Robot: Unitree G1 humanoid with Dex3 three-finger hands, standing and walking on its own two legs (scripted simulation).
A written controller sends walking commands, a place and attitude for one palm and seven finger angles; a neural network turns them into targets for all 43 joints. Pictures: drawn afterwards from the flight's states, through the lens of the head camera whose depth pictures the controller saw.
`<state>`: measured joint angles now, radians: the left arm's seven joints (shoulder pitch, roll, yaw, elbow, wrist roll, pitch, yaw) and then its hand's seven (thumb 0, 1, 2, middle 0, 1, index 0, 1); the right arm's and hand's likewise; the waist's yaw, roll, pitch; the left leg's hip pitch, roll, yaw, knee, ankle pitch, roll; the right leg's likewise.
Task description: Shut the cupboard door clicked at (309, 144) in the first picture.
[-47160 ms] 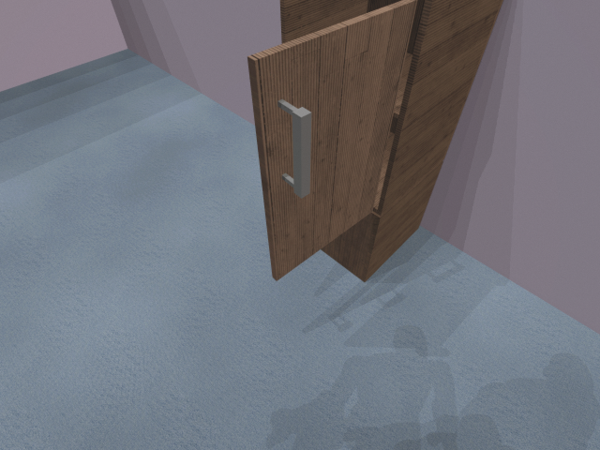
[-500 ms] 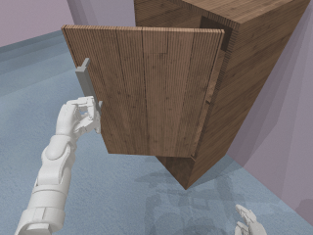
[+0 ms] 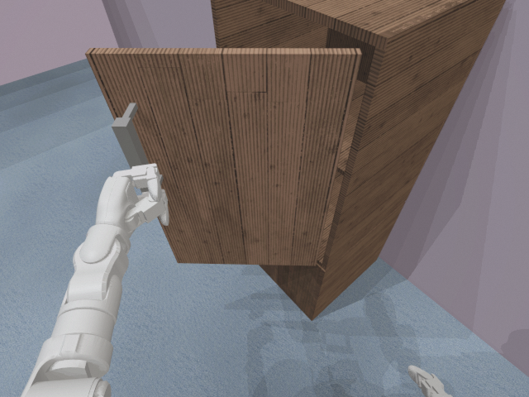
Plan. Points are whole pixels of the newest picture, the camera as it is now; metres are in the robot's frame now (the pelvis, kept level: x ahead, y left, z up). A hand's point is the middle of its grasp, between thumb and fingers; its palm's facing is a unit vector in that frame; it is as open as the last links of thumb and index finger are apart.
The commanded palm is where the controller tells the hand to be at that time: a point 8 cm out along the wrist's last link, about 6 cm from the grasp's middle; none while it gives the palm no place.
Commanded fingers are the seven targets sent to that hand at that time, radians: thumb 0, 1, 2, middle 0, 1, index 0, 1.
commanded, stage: push the door shut along its arc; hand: left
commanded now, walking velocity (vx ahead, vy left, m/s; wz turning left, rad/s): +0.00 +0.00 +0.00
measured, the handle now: (143, 157) +0.48 +0.22 +0.10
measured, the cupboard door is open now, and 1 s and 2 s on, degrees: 48 40 30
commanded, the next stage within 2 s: none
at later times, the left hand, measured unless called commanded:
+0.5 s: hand (169, 179) +0.41 +0.16 +0.12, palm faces -0.10 -0.99 -0.01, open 3.1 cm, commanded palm +0.40 +0.22 +0.11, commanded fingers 0.00 0.90 0.90 -1.30 -1.50 -1.30 -1.50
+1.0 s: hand (189, 158) +0.47 +0.14 +0.11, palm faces -0.25 -0.97 -0.02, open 3.1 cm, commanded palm +0.47 +0.19 +0.11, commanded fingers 0.00 0.90 0.90 -1.30 -1.50 -1.30 -1.50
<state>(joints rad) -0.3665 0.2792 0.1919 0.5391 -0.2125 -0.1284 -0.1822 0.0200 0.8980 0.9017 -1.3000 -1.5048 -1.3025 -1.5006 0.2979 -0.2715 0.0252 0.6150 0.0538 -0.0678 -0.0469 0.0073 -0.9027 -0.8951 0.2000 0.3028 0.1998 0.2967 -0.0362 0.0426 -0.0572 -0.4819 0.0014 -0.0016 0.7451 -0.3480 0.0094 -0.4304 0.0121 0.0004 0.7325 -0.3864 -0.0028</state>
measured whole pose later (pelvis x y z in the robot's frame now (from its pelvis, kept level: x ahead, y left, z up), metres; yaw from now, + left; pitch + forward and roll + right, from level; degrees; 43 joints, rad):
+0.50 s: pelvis -0.01 -0.01 -0.01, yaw +1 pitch +7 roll -1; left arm -0.66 0.37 0.23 0.88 -0.22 -0.21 -0.31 0.02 0.90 0.90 -1.30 -1.50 -1.30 -1.50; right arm 0.30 -0.29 0.04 0.63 0.06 -0.05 -0.06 0.01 -0.90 -0.90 0.20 0.30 0.20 0.30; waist -0.07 0.03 -0.05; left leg -0.56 0.01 -0.02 0.78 -0.34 0.00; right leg -0.51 0.02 -0.01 0.77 -0.38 -0.01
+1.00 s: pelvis -0.02 +0.01 -0.02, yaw +0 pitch +13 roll -2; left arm -0.97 0.45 0.21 1.18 -0.17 -0.26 -0.38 0.02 0.90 0.90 -1.30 -1.51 -1.30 -1.50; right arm 0.36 -0.29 0.03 0.68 0.04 -0.05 -0.05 0.00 -0.90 -0.89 0.20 0.30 0.20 0.30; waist -0.15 0.03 -0.07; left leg -0.75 0.00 -0.01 0.88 -0.36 0.02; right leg -0.68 0.02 -0.01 0.85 -0.39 0.01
